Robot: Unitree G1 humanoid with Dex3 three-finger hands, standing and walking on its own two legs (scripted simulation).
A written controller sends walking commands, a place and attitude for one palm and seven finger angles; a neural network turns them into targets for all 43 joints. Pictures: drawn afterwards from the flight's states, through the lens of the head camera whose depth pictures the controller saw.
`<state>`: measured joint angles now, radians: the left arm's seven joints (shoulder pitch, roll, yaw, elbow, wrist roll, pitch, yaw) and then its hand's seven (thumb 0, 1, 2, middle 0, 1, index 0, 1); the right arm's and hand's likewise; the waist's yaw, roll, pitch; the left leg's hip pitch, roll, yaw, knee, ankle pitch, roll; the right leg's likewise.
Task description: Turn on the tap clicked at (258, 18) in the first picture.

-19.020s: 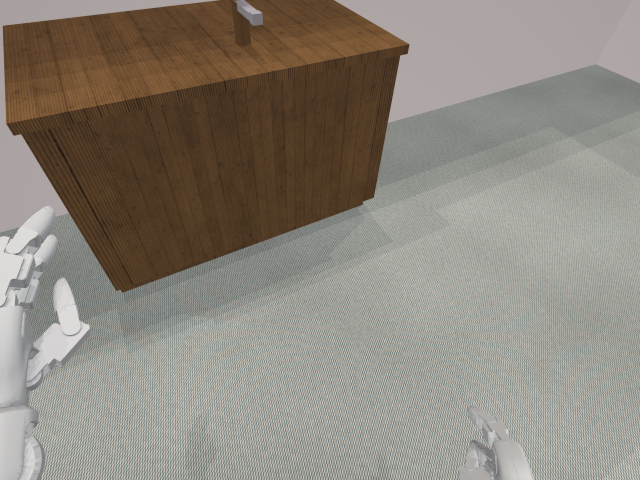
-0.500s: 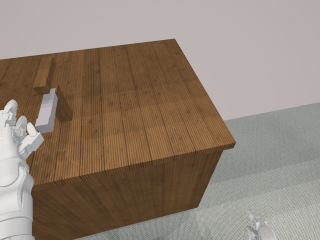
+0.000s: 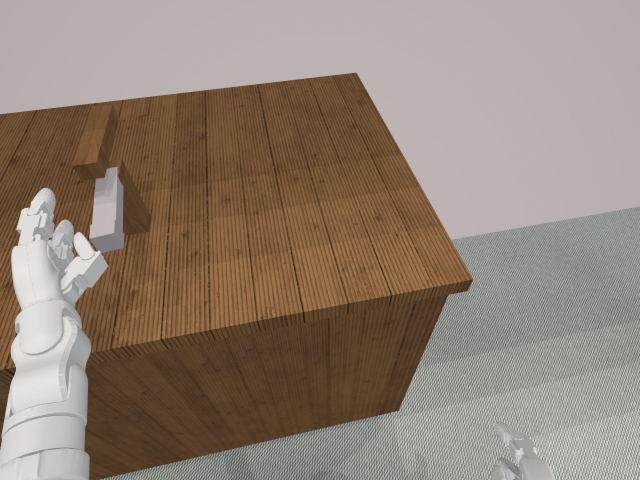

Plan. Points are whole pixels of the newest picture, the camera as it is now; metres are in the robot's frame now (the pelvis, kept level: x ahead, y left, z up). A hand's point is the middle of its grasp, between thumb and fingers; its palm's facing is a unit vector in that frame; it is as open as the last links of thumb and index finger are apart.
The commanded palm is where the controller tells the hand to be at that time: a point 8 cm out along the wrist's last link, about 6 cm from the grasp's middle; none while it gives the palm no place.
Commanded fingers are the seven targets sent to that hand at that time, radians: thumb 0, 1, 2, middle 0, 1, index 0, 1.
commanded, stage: push the lever round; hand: left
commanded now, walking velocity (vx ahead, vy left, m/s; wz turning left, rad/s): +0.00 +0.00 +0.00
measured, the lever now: (107, 236) +0.36 +0.30 +0.12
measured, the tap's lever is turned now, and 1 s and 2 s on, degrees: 7 32 63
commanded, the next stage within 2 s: none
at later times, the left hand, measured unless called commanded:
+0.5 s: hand (131, 249) +0.35 +0.26 +0.11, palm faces +0.60 -0.80 -0.05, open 7.7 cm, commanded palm +0.30 +0.29 +0.11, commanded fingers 0.00 0.90 0.90 -0.15 -0.15 -0.15 -0.15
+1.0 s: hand (158, 240) +0.36 +0.23 +0.12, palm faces +0.68 -0.73 -0.05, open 7.6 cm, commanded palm +0.31 +0.25 +0.11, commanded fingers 0.00 0.90 0.90 -0.15 -0.15 -0.15 -0.15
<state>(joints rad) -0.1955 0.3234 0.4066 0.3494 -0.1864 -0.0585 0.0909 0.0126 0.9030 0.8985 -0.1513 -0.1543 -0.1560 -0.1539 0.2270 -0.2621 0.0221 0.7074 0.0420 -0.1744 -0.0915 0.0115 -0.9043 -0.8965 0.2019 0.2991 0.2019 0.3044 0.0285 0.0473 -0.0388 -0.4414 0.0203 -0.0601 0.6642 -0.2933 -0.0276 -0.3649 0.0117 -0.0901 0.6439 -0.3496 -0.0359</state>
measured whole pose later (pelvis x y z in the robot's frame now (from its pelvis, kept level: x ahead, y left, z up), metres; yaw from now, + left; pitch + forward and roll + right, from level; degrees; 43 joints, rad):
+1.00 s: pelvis +0.00 +0.00 +0.00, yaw +0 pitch +3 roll -1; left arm -0.25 0.10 0.22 0.24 -0.04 0.05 0.56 0.03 0.96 0.91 -0.15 -0.15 -0.16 -0.15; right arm 0.17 -0.23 0.01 0.71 -0.01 -0.07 -0.05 0.01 -0.90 -0.90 0.20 0.30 0.20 0.30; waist 0.02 0.04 -0.06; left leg -0.41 0.01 -0.05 0.65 -0.30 -0.02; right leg -0.33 0.00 -0.08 0.64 -0.35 -0.03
